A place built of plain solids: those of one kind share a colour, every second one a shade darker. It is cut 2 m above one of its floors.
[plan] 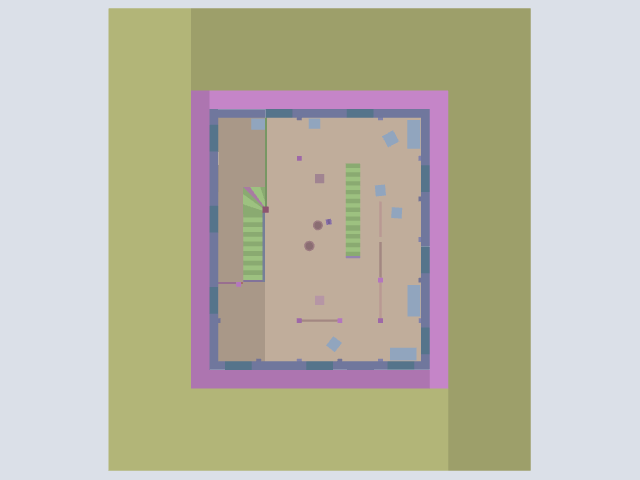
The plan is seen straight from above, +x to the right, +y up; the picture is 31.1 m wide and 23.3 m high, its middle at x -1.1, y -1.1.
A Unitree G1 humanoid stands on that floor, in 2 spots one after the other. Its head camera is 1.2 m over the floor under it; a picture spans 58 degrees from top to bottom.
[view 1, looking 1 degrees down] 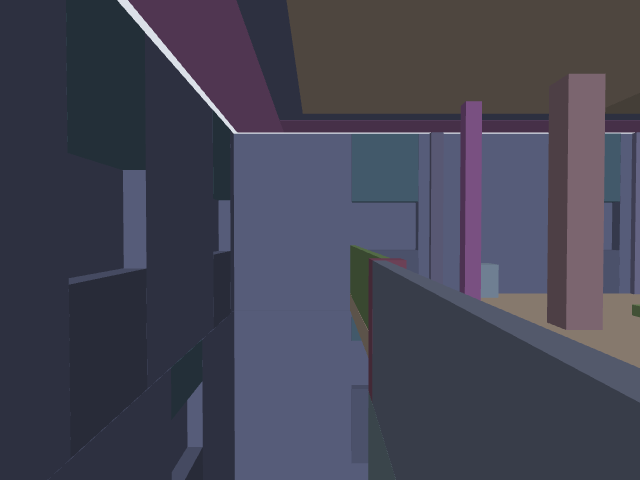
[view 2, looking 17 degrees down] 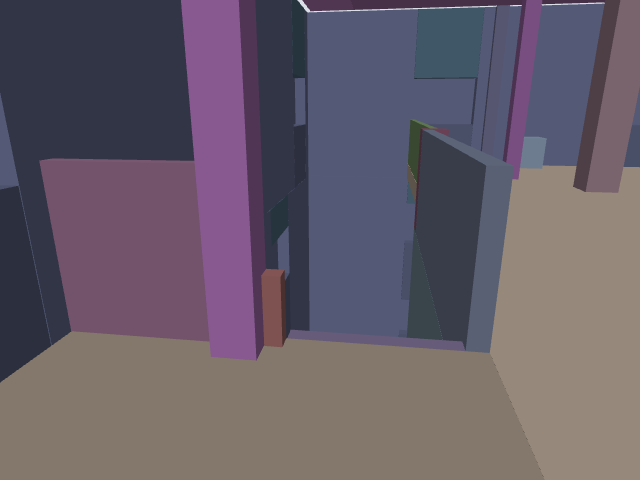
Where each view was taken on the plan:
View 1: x -4.36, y -3.63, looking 90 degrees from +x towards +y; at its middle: wall_storey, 8.47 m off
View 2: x -4.36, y -5.18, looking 98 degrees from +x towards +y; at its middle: wall_storey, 10.58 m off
